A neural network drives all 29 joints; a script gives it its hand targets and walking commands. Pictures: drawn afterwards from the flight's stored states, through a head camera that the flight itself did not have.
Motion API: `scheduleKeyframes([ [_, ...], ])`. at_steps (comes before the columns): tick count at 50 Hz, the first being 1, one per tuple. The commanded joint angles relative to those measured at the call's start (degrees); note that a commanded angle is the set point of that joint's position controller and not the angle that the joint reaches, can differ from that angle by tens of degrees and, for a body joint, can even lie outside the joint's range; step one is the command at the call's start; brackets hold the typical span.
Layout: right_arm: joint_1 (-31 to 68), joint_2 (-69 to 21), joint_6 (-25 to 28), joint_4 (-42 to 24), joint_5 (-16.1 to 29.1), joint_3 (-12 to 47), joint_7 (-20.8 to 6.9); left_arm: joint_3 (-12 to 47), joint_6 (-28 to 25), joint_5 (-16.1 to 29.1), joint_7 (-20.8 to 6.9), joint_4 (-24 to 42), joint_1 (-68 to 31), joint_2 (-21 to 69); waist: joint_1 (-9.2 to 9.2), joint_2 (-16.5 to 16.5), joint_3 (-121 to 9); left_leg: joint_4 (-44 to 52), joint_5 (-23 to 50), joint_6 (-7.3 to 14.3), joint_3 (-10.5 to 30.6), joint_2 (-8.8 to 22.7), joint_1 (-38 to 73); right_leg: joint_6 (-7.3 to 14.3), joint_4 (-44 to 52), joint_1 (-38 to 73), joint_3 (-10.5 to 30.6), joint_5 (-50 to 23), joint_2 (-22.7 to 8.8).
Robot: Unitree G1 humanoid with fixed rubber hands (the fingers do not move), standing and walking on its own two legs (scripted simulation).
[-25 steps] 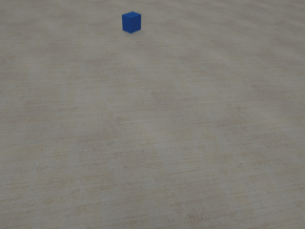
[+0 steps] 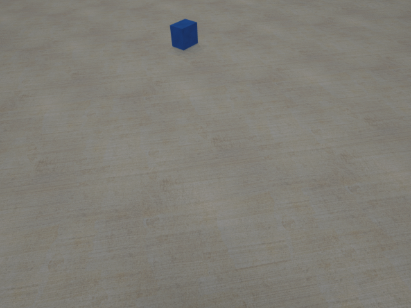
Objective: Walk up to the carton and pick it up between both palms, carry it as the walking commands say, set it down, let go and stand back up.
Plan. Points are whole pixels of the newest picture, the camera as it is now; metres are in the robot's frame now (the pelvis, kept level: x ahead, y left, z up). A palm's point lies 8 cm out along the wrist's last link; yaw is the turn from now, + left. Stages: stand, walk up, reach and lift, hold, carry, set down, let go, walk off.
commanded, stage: walk up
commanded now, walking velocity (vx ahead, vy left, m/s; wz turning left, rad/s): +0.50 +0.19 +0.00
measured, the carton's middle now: (184, 34) +2.99 +0.13 -0.66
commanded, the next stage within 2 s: none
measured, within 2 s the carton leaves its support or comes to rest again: neither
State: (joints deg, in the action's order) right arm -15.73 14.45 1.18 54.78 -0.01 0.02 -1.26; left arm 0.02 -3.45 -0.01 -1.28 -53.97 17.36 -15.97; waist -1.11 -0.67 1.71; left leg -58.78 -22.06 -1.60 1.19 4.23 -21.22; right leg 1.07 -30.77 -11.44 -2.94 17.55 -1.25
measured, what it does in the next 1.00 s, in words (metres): walks ahead: left foot, then right foot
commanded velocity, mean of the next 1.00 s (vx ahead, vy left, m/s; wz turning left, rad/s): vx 0.50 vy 0.12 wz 0.00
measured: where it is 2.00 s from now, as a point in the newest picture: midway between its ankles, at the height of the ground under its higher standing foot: (188, 193)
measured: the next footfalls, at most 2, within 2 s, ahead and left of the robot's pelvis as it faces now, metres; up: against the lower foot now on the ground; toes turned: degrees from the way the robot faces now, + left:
left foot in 0.20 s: +0.20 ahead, +0.18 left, +0.00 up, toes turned +4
right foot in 0.56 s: +0.37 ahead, -0.09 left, +0.00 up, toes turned -3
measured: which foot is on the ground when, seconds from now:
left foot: up 0.00-0.18, down 0.20-0.56, up 0.58-0.98, down 1.00-1.00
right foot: down 0.00-0.22, up 0.24-0.54, down 0.56-1.00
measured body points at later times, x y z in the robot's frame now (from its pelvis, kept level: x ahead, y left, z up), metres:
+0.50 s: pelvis +0.23 +0.03 +0.00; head +0.26 +0.04 +0.45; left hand +0.35 +0.29 -0.13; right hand +0.24 -0.21 -0.14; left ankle +0.16 +0.18 -0.74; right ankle +0.27 -0.09 -0.71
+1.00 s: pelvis +0.48 +0.05 -0.02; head +0.51 +0.06 +0.43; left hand +0.42 +0.31 -0.16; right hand +0.58 -0.21 -0.15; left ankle +0.55 +0.19 -0.74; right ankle +0.33 -0.09 -0.73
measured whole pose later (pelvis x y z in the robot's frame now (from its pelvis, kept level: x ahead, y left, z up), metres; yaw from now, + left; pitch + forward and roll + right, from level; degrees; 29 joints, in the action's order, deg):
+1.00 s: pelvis +0.48 +0.05 -0.02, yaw +1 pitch +0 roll -1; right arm -9.5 14.9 0.0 54.8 0.0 0.0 -3.0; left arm 0.0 -2.6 0.0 0.0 -55.5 26.6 -15.1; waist 2.4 0.0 3.2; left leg -38.0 -16.7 -2.2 -1.5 4.6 -24.9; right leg -1.2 -28.8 0.6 -3.2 29.1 -2.1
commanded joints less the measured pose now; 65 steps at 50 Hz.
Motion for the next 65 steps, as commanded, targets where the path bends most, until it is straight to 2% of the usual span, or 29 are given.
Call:
scheduleKeyframes([
  [1,5.08,4.31,-0.90,-5.75,-2.12,-1.97,-1.79,-4.93,-0.74,-1.80,1.28,2.24,3.77,-10.96,3.52,7.84,8.26,1.70,8.06,-1.84,0.45,3.39,-13.45,7.81,22.85,-0.35,19.07,3.43,-18.62],
  [6,10.10,4.19,-0.43,-6.64,-1.32,-1.15,-2.43,-5.30,-0.25,-1.80,0.86,3.53,1.62,-12.38,3.34,10.91,9.86,17.14,5.03,-2.08,-3.61,2.87,-7.22,6.74,21.58,-2.30,11.41,1.78,-16.23],
  [8,7.22,4.24,0.43,-5.78,-1.04,-1.15,-2.00,-5.18,0.12,-1.70,0.41,4.00,-0.53,-12.54,1.11,11.86,6.86,24.62,4.35,-1.42,-9.29,-0.06,2.23,5.22,16.35,-3.60,7.21,-3.02,-13.64],
  [9,2.21,4.54,1.19,-3.79,-1.11,-1.62,-1.24,-4.91,0.28,-1.40,0.29,3.69,-1.26,-12.01,-1.57,9.20,2.65,30.09,7.36,-1.15,-12.43,-2.50,10.55,4.63,7.69,-4.65,4.67,-9.43,-11.92],
  [10,-6.97,7.07,2.20,-0.38,-0.94,-2.89,-0.21,-4.43,0.20,-1.28,0.25,3.18,-0.21,-10.26,-4.56,1.95,-5.12,30.20,9.30,-0.59,-9.58,-2.67,21.79,3.50,-7.08,-5.28,3.24,-17.79,-8.69],
  [11,-16.84,12.95,2.99,1.76,-1.43,-4.70,0.72,-3.84,-0.47,-0.18,0.13,5.02,0.71,-6.18,-7.72,-16.51,-11.42,39.04,0.56,3.19,11.29,11.18,29.02,0.13,-28.23,-13.12,-1.98,-9.48,-2.29],
  [12,-20.66,16.59,2.77,1.79,-1.75,-4.74,1.15,-3.66,-0.52,-1.59,0.19,7.73,-0.60,-3.38,-7.99,-25.26,-9.84,46.81,5.26,6.12,29.49,17.90,33.24,-1.24,-36.92,-25.84,0.31,12.64,2.88],
  [13,-19.19,14.30,2.82,2.09,-1.57,-3.98,1.02,-3.53,0.06,-2.04,0.35,8.47,-3.48,-3.95,-6.32,-16.75,-4.90,43.73,10.34,8.52,31.72,17.63,29.90,0.47,-39.83,-28.88,3.03,12.06,-0.16],
  [15,-13.75,10.08,3.13,1.27,-1.62,-2.89,1.04,-3.06,-0.13,-1.57,-0.25,8.51,-7.07,-3.68,-4.65,-8.26,-2.10,40.17,27.21,9.31,20.61,14.27,27.38,-0.11,-38.82,-29.91,2.90,7.95,-2.25],
  [17,-9.83,9.17,3.18,0.30,-1.50,-2.83,1.42,-3.03,0.33,-1.71,-0.84,6.43,-5.32,-4.13,-2.51,-7.19,-4.28,40.83,25.91,8.06,12.62,12.86,25.07,-1.09,-32.04,-26.22,1.72,7.66,-3.59],
  [23,-6.25,9.05,2.85,0.02,-1.84,-3.06,1.49,-1.91,0.68,-1.02,-1.77,7.80,-13.58,-0.88,-2.00,-10.21,0.59,46.27,15.23,8.24,5.88,11.87,16.08,-2.18,-6.48,-18.18,-1.61,1.23,-3.26],
  [26,-3.82,9.90,2.44,0.31,-1.23,-3.67,1.27,-2.39,-0.46,-0.96,-1.21,3.88,-2.99,-1.72,3.44,-8.83,-6.23,35.56,22.60,5.55,0.74,8.06,14.43,-2.31,4.66,-0.20,-6.39,-9.03,-0.07],
  [27,-3.20,8.74,2.71,-0.38,-0.78,-3.49,1.26,-3.28,-1.10,-1.33,-0.62,1.23,4.60,-4.70,6.17,-3.80,-12.20,24.66,24.91,3.88,-1.74,4.59,11.02,-0.98,4.62,10.94,-3.48,-10.72,-2.08],
  [28,-2.51,6.17,3.15,-2.17,-0.71,-2.99,1.30,-4.85,-1.54,-2.29,-0.01,-0.71,12.91,-9.95,9.91,7.71,-16.94,9.18,13.13,2.02,-3.54,0.10,-0.86,2.25,7.08,22.29,10.49,-4.74,-11.38],
  [29,-2.27,3.42,3.30,-4.90,-0.88,-2.30,1.18,-6.02,-1.40,-1.98,0.71,-1.00,17.16,-16.34,10.16,21.77,-15.96,-4.60,-9.31,0.85,-2.66,-5.94,-15.90,6.42,14.08,28.63,35.31,-5.44,-24.10],
  [30,0.84,5.37,2.50,-5.20,-1.88,-2.58,1.15,-5.44,-0.92,-1.63,1.16,-1.45,17.73,-15.81,10.45,12.20,-11.33,-8.78,-9.71,1.41,1.85,-2.70,-19.74,8.86,16.09,24.12,40.66,-0.68,-26.83],
  [32,2.54,5.35,1.56,-5.16,-2.45,-2.67,0.03,-5.22,-0.34,-1.69,1.80,-0.17,9.84,-12.84,6.54,3.78,-2.04,-9.46,-0.72,0.92,4.13,0.61,-19.76,6.54,17.15,12.11,34.39,-3.38,-24.97],
  [34,1.92,4.38,0.34,-4.46,-1.91,-2.55,-0.80,-4.71,-0.88,-1.32,1.69,1.60,4.13,-9.95,3.61,5.64,2.87,-5.58,5.77,-0.64,3.02,2.67,-15.31,5.51,17.82,6.07,23.80,-8.84,-19.39],
  [42,13.56,3.83,-0.84,-7.32,-1.71,-1.81,-2.13,-4.99,-1.31,-1.69,2.05,0.51,11.74,-10.95,6.80,6.95,6.87,5.72,7.42,-2.34,-1.53,2.63,-18.18,8.04,18.12,10.29,16.50,-22.80,-19.46],
  [46,16.38,3.62,-0.50,-7.90,-1.21,-1.07,-2.84,-5.40,-0.67,-1.72,2.20,0.80,9.10,-12.36,6.17,9.20,8.23,18.32,4.74,-1.61,-3.92,2.17,-12.72,6.19,17.54,9.34,11.98,-23.07,-18.86],
  [48,12.81,3.97,-0.22,-6.88,-1.11,-1.07,-2.66,-5.23,-0.25,-1.44,2.19,1.44,5.65,-12.86,2.61,9.42,6.06,25.87,5.94,-0.09,-7.47,-0.71,-2.96,4.07,13.22,6.25,7.70,-30.55,-17.06],
  [49,6.28,4.42,0.26,-4.34,-1.10,-1.55,-2.09,-5.21,-0.07,-1.03,1.92,2.15,2.93,-13.35,-1.46,8.04,1.96,31.58,10.75,0.68,-10.73,-3.55,7.02,2.75,4.22,4.13,3.56,-38.91,-14.69],
  [50,-4.61,7.32,1.08,0.05,-1.08,-2.92,-1.16,-4.86,-0.13,-0.99,1.62,2.35,2.02,-11.64,-4.91,3.58,-5.60,31.20,12.90,1.78,-10.10,-3.80,19.29,1.36,-9.70,1.90,1.40,-41.09,-11.05],
  [51,-16.19,14.08,1.88,3.00,-1.27,-4.93,-0.30,-4.38,-0.58,-0.33,1.13,3.79,3.53,-8.60,-8.10,-11.56,-14.89,34.25,12.26,5.63,5.78,7.96,33.23,-1.17,-29.69,-8.32,-1.80,-23.49,-5.03],
  [52,-20.04,18.08,2.04,3.14,-1.10,-5.71,0.58,-3.81,-0.86,-1.37,0.95,6.59,3.32,-4.16,-8.35,-24.16,-16.82,39.86,22.00,9.19,24.15,16.59,40.55,-2.36,-39.96,-22.87,-0.22,12.10,1.85],
  [53,-20.18,16.11,2.56,3.23,-0.73,-4.81,0.70,-3.98,-0.53,-1.54,1.07,6.57,1.22,-5.78,-7.85,-14.13,-13.24,39.52,25.99,10.73,31.10,19.52,38.95,-0.01,-42.34,-26.67,3.63,12.52,-0.68],
  [55,-12.92,11.06,3.07,2.81,-1.36,-3.63,0.88,-3.16,-0.59,-1.14,0.44,6.45,-3.56,-4.54,-5.31,-7.01,-4.61,38.20,36.38,9.90,20.25,14.86,30.86,-0.32,-41.94,-29.31,3.19,7.34,-2.68],
  [59,-7.52,8.64,3.23,1.45,-1.68,-3.01,1.26,-3.11,1.19,-1.75,-0.96,4.75,-4.08,-3.50,-1.58,-8.60,-3.94,42.49,28.78,8.50,10.22,12.62,21.00,-2.35,-31.89,-22.58,1.04,4.70,-4.32],
  [65,-5.08,9.13,2.77,1.11,-1.60,-3.23,1.12,-1.97,0.82,-0.98,-1.94,6.06,-14.19,-0.58,-2.17,-12.67,0.48,46.71,20.15,7.59,3.91,10.27,14.98,-2.20,-4.49,-15.05,-3.97,-2.91,-2.64],
])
